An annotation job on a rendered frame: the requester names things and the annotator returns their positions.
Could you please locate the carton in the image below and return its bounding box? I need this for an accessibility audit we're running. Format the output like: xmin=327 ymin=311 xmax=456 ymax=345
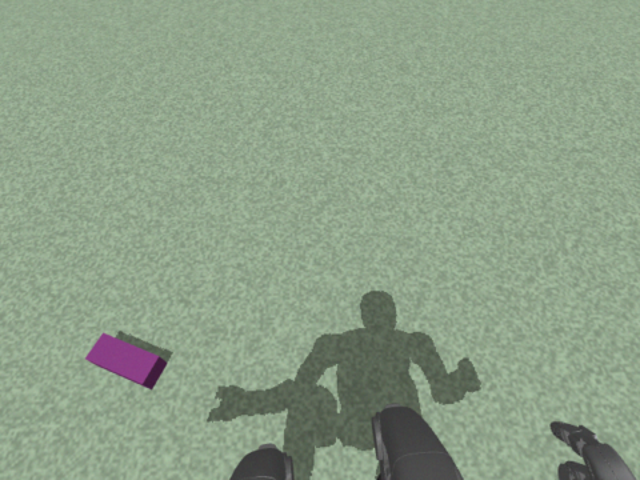
xmin=85 ymin=333 xmax=167 ymax=390

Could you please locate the right robot hand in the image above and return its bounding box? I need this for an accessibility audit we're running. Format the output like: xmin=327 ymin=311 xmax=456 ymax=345
xmin=550 ymin=422 xmax=637 ymax=480

